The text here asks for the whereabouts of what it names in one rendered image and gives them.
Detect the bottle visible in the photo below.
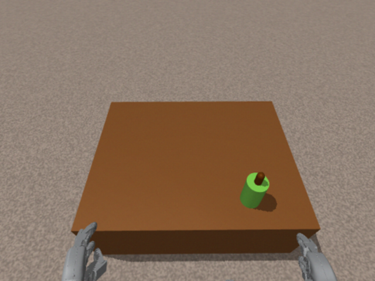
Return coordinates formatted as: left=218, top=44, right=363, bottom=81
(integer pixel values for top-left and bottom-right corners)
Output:
left=240, top=172, right=270, bottom=208

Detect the right robot hand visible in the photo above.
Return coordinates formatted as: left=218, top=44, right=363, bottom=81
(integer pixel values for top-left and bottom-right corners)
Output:
left=296, top=233, right=338, bottom=281

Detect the left robot hand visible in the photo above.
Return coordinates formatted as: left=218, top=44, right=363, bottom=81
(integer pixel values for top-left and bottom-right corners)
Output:
left=62, top=222, right=107, bottom=281

